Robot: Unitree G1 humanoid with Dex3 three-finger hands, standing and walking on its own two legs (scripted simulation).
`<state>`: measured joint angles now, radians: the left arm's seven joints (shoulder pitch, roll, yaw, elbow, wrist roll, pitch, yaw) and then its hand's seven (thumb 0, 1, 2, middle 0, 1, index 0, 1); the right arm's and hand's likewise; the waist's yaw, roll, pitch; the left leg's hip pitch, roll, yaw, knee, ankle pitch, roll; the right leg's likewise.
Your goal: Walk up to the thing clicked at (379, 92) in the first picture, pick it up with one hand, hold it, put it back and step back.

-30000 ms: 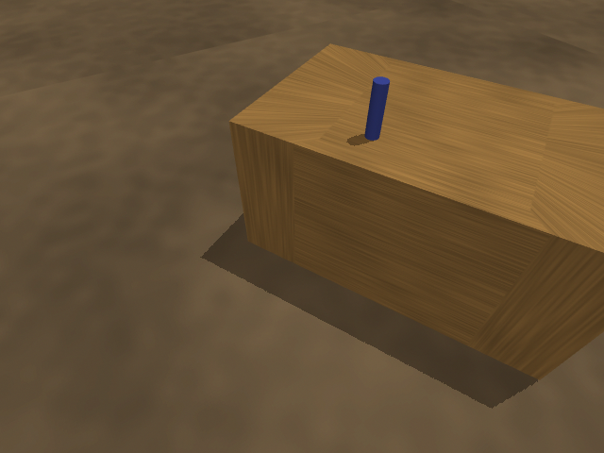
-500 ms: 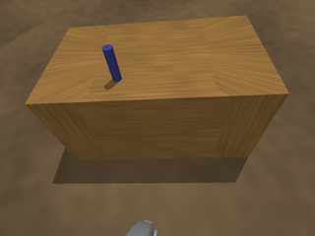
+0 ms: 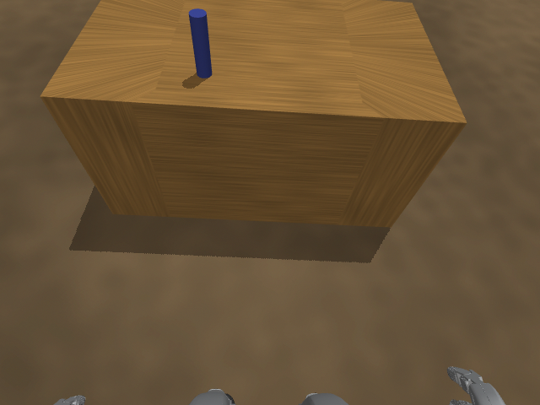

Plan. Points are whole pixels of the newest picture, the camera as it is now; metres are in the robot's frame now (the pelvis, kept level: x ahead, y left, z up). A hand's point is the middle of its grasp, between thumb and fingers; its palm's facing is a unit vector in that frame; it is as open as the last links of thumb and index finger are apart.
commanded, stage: step back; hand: left
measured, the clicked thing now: (201, 45) +1.00 +0.21 -0.07
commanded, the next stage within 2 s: stand in 1.38 s
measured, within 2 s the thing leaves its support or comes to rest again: neither
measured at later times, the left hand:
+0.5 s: hand out of the picture -0.05 +0.27 -0.15, palm faces +0.08 -0.93 -0.36, open 7.4 cm
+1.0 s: hand out of the picture -0.06 +0.25 -0.15, palm faces +0.07 -0.93 -0.35, open 7.4 cm
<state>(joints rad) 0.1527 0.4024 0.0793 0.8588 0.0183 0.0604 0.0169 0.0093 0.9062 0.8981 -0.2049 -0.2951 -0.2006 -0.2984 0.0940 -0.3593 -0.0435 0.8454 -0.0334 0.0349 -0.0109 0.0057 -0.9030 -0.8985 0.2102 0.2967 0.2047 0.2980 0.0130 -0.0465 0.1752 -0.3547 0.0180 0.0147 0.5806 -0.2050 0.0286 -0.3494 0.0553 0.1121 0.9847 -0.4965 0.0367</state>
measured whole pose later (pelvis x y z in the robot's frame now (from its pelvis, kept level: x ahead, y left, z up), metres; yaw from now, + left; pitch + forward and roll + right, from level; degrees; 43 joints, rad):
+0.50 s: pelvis -0.13 -0.01 +0.00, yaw +3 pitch -3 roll +2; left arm 0.18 0.39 0.09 0.87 0.04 0.06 -0.01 0.01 0.91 0.90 -0.20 -0.29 -0.20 -0.30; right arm 0.26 -0.33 -0.04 0.98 -0.05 0.00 -0.01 0.01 -0.91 -0.90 0.21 0.30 0.20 0.30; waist 0.01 -0.07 0.07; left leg -0.19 -0.06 -0.01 0.56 -0.33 0.03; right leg -0.38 -0.04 0.02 0.79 -0.44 -0.02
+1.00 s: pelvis -0.11 -0.02 +0.00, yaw +3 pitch -2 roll +1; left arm 0.19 0.36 0.05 1.00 0.02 0.00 -0.01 0.01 0.90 0.90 -0.21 -0.30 -0.20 -0.30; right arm 0.18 -0.36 -0.06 1.00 -0.03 -0.02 0.00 0.01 -0.91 -0.90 0.21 0.30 0.20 0.30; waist 0.02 -0.02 0.07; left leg -0.26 -0.01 0.02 0.58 -0.27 0.01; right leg -0.24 -0.06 0.00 0.61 -0.34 0.02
